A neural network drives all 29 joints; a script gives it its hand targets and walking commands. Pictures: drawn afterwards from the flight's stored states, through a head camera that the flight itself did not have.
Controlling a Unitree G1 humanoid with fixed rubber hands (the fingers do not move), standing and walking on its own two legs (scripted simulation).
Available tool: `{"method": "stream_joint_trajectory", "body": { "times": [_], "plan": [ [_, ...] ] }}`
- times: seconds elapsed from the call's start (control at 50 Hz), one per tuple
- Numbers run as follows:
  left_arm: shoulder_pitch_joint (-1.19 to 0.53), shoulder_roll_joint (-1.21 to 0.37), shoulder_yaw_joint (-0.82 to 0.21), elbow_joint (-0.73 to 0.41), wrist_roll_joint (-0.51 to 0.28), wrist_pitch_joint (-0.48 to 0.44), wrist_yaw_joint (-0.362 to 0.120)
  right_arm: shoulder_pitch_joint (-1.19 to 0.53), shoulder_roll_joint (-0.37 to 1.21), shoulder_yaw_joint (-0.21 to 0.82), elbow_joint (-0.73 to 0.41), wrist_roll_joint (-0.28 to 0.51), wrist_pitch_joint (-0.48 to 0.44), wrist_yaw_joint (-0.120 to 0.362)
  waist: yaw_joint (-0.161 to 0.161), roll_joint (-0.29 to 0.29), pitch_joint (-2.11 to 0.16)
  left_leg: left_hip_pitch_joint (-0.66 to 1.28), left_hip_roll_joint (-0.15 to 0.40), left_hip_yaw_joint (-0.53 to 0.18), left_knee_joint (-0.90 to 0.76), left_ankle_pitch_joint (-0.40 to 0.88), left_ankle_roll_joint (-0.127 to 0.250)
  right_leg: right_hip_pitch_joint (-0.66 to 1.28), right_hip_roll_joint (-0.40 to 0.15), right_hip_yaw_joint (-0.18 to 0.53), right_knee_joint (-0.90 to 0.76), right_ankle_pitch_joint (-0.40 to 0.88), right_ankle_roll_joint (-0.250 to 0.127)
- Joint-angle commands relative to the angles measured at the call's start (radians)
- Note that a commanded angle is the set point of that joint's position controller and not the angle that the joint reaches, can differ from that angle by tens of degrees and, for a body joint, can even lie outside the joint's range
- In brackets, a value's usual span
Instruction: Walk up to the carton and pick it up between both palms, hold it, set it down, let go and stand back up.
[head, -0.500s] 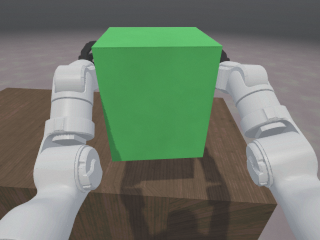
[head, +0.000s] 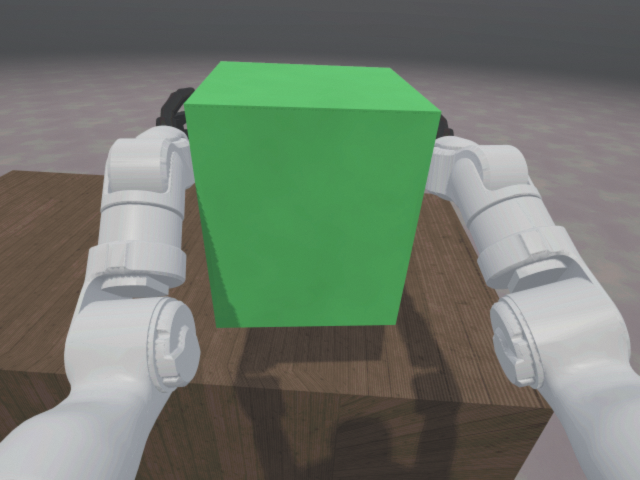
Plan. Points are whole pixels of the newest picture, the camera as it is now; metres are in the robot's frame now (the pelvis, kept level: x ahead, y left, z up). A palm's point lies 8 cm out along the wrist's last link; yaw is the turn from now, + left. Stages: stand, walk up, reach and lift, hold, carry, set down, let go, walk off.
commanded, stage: hold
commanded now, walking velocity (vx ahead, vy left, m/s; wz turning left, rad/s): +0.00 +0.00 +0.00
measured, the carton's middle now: (307, 191) +0.37 +0.02 +0.28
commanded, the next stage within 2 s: none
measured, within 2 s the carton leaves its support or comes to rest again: neither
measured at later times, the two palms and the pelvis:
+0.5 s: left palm (180, 142) +0.37 +0.16 +0.34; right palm (448, 153) +0.36 -0.14 +0.33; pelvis +0.00 +0.00 +0.00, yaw +0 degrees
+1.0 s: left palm (171, 146) +0.37 +0.17 +0.33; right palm (442, 150) +0.36 -0.14 +0.33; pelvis +0.00 +0.00 +0.00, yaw +0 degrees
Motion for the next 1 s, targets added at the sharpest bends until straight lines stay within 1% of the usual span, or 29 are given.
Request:
{"method": "stream_joint_trajectory", "body": {
  "times": [0.0, 0.02, 0.04, 0.12, 0.18, 0.2, 0.28, 0.32, 0.34, 0.44, 0.48, 0.52, 0.54, 0.56, 0.58, 0.6, 0.62, 0.64, 0.66, 0.68, 0.7, 0.72, 0.78, 0.82, 0.88, 0.9, 0.92, 0.94, 0.98],
  "plan": [
    [-0.848, -0.748, -0.251, -0.097, -0.162, -0.068, -0.149, -1.045, 0.614, 0.046, -0.338, 0.152, -0.050, 0.157, -0.030, 0.098, -0.301, 0.045, -0.045, 0.035, -0.085, 0.140, -0.037, 0.130, 0.023, 0.037, -0.019, 0.037, 0.003],
    [-0.862, -0.761, -0.280, -0.144, -0.173, -0.072, -0.155, -1.005, 0.603, 0.031, -0.322, 0.134, -0.047, 0.155, -0.065, 0.104, -0.308, 0.044, -0.048, 0.038, -0.089, 0.122, -0.034, 0.160, 0.016, 0.041, -0.017, 0.054, 0.011],
    [-0.810, -0.743, -0.280, -0.125, -0.179, -0.071, -0.154, -1.091, 0.618, 0.073, -0.430, 0.176, -0.066, 0.156, -0.011, 0.094, -0.383, 0.057, -0.048, 0.041, -0.069, 0.206, -0.034, 0.179, 0.019, 0.049, -0.004, 0.113, 0.013],
    [-0.826, -0.730, -0.226, -0.075, -0.147, -0.068, -0.152, -1.056, 0.614, 0.050, -0.340, 0.172, -0.043, 0.162, 0.009, 0.094, -0.331, 0.036, -0.051, 0.033, -0.088, 0.159, -0.032, 0.145, 0.023, 0.040, -0.014, 0.052, 0.005],
    [-0.796, -0.778, -0.292, -0.182, -0.185, -0.077, -0.140, -1.037, 0.655, 0.118, -0.434, 0.200, -0.051, 0.155, -0.006, 0.089, -0.430, 0.087, -0.054, 0.034, -0.033, 0.328, -0.049, 0.204, 0.040, 0.023, 0.006, 0.215, 0.012],
    [-0.829, -0.756, -0.269, -0.137, -0.174, -0.063, -0.143, -0.990, 0.617, 0.080, -0.322, 0.191, -0.037, 0.156, -0.031, 0.123, -0.346, 0.083, -0.064, 0.042, -0.046, 0.250, -0.047, 0.164, 0.026, 0.029, -0.009, 0.158, 0.013],
    [-0.888, -0.713, -0.236, -0.102, -0.149, -0.065, -0.147, -1.066, 0.642, 0.060, -0.320, 0.180, -0.052, 0.169, 0.009, 0.096, -0.330, 0.014, -0.046, 0.032, -0.071, 0.129, -0.033, 0.140, 0.023, 0.034, -0.008, 0.036, 0.007],
    [-0.764, -0.753, -0.285, -0.072, -0.173, -0.053, -0.160, -1.013, 0.586, 0.025, -0.350, 0.153, -0.055, 0.164, -0.068, 0.099, -0.340, 0.034, -0.044, 0.024, -0.070, 0.186, -0.045, 0.178, 0.014, 0.053, -0.011, 0.118, 0.011],
    [-0.867, -0.717, -0.245, -0.154, -0.164, -0.072, -0.151, -1.033, 0.621, 0.059, -0.326, 0.183, -0.045, 0.166, -0.005, 0.098, -0.344, 0.043, -0.053, 0.040, -0.064, 0.191, -0.038, 0.173, 0.020, 0.046, -0.009, 0.107, 0.008],
    [-0.874, -0.706, -0.204, -0.043, -0.160, -0.092, -0.156, -1.103, 0.685, 0.080, -0.355, 0.156, -0.059, 0.170, 0.010, -0.006, -0.298, 0.012, -0.064, 0.046, -0.088, 0.101, 0.001, 0.125, 0.002, 0.045, -0.029, 0.007, 0.024],
    [-0.863, -0.676, -0.164, -0.027, -0.141, -0.092, -0.152, -1.066, 0.685, 0.073, -0.314, 0.163, -0.059, 0.173, 0.033, 0.013, -0.282, 0.018, -0.063, 0.044, -0.096, 0.133, 0.005, 0.131, 0.009, 0.045, -0.032, 0.040, 0.017],
    [-0.799, -0.685, -0.165, 0.038, -0.134, -0.081, -0.170, -1.018, 0.650, 0.058, -0.281, 0.137, -0.043, 0.156, 0.004, 0.018, -0.256, 0.036, -0.062, 0.044, -0.102, 0.139, -0.010, 0.139, 0.011, 0.042, -0.040, 0.047, 0.025],
    [-0.853, -0.682, -0.175, -0.069, -0.133, -0.088, -0.164, -1.036, 0.671, 0.087, -0.313, 0.170, -0.057, 0.162, 0.039, 0.041, -0.326, 0.043, -0.064, 0.049, -0.089, 0.189, -0.010, 0.183, 0.012, 0.045, -0.019, 0.098, 0.021],
    [-0.827, -0.695, -0.203, -0.033, -0.149, -0.080, -0.169, -1.021, 0.658, 0.071, -0.325, 0.161, -0.049, 0.151, -0.007, 0.052, -0.321, 0.044, -0.068, 0.043, -0.079, 0.183, -0.015, 0.179, 0.011, 0.047, -0.021, 0.125, 0.024],
    [-0.822, -0.703, -0.251, -0.132, -0.181, -0.091, -0.160, -1.048, 0.688, 0.123, -0.430, 0.199, -0.061, 0.149, -0.007, 0.032, -0.467, 0.091, -0.063, 0.035, -0.044, 0.319, -0.029, 0.227, 0.025, 0.047, 0.000, 0.233, 0.029],
    [-0.829, -0.740, -0.248, -0.104, -0.195, -0.086, -0.155, -1.096, 0.661, 0.106, -0.450, 0.205, -0.066, 0.150, 0.004, 0.061, -0.435, 0.090, -0.060, 0.029, -0.044, 0.303, -0.027, 0.181, 0.028, 0.038, -0.006, 0.211, 0.014],
    [-0.766, -0.771, -0.262, -0.071, -0.191, -0.076, -0.162, -1.054, 0.631, 0.087, -0.442, 0.172, -0.054, 0.141, -0.032, 0.066, -0.386, 0.117, -0.065, 0.035, -0.052, 0.309, -0.032, 0.186, 0.030, 0.036, -0.016, 0.192, 0.015],
    [-0.810, -0.739, -0.231, -0.041, -0.163, -0.073, -0.167, -1.080, 0.642, 0.082, -0.401, 0.185, -0.056, 0.144, -0.002, 0.080, -0.333, 0.082, -0.066, 0.043, -0.064, 0.235, -0.028, 0.152, 0.026, 0.030, -0.021, 0.114, 0.017],
    [-0.815, -0.773, -0.276, -0.061, -0.191, -0.075, -0.170, -1.018, 0.619, 0.048, -0.373, 0.149, -0.047, 0.145, -0.071, 0.076, -0.331, 0.070, -0.058, 0.030, -0.073, 0.195, -0.038, 0.141, 0.026, 0.032, -0.027, 0.102, 0.016],
    [-0.858, -0.734, -0.213, -0.104, -0.154, -0.081, -0.163, -1.091, 0.655, 0.078, -0.384, 0.182, -0.056, 0.157, 0.019, 0.097, -0.356, 0.048, -0.053, 0.033, -0.079, 0.157, -0.027, 0.137, 0.014, 0.040, -0.018, 0.060, 0.013],
    [-0.846, -0.739, -0.224, -0.093, -0.160, -0.086, -0.158, -1.032, 0.643, 0.060, -0.337, 0.147, -0.048, 0.157, -0.023, 0.047, -0.339, 0.040, -0.055, 0.032, -0.084, 0.144, -0.023, 0.147, 0.023, 0.035, -0.026, 0.059, 0.008],
    [-0.906, -0.779, -0.309, -0.162, -0.204, -0.097, -0.159, -1.034, 0.655, 0.050, -0.380, 0.145, -0.055, 0.155, -0.066, 0.091, -0.394, 0.058, -0.055, 0.032, -0.077, 0.188, -0.029, 0.155, 0.030, 0.029, -0.007, 0.113, 0.013],
    [-0.881, -0.744, -0.255, -0.119, -0.176, -0.080, -0.146, -1.110, 0.655, 0.097, -0.426, 0.208, -0.056, 0.155, 0.014, 0.110, -0.381, 0.067, -0.065, 0.030, -0.055, 0.225, -0.032, 0.146, 0.029, 0.028, -0.001, 0.106, 0.015],
    [-0.915, -0.754, -0.286, -0.186, -0.194, -0.089, -0.143, -1.068, 0.645, 0.078, -0.372, 0.171, -0.048, 0.160, -0.027, 0.102, -0.381, 0.072, -0.052, 0.030, -0.068, 0.190, -0.039, 0.152, 0.017, 0.046, -0.006, 0.081, 0.013],
    [-0.837, -0.759, -0.275, -0.122, -0.182, -0.073, -0.140, -1.075, 0.642, 0.068, -0.392, 0.177, -0.058, 0.161, 0.005, 0.108, -0.394, 0.058, -0.050, 0.037, -0.060, 0.211, -0.034, 0.133, 0.024, 0.040, -0.005, 0.101, 0.001],
    [-0.835, -0.755, -0.273, -0.155, -0.190, -0.076, -0.140, -0.993, 0.623, 0.059, -0.335, 0.172, -0.046, 0.161, -0.035, 0.109, -0.374, 0.065, -0.055, 0.031, -0.046, 0.228, -0.035, 0.163, 0.022, 0.039, -0.005, 0.141, 0.004],
    [-0.848, -0.727, -0.226, -0.100, -0.160, -0.070, -0.142, -1.048, 0.631, 0.080, -0.337, 0.186, -0.048, 0.165, 0.029, 0.088, -0.302, 0.027, -0.060, 0.039, -0.066, 0.170, -0.029, 0.142, 0.011, 0.046, -0.024, 0.066, 0.016],
    [-0.850, -0.722, -0.244, -0.069, -0.144, -0.070, -0.159, -0.985, 0.612, 0.027, -0.276, 0.141, -0.035, 0.154, -0.056, 0.084, -0.262, 0.035, -0.068, 0.036, -0.081, 0.103, -0.023, 0.122, 0.005, 0.049, -0.031, 0.021, 0.028],
    [-0.864, -0.728, -0.236, -0.058, -0.154, -0.082, -0.159, -1.042, 0.640, 0.036, -0.286, 0.141, -0.054, 0.164, -0.009, 0.062, -0.297, 0.003, -0.052, 0.040, -0.098, 0.079, -0.022, 0.118, 0.008, 0.043, -0.029, -0.018, 0.017]
  ]
}}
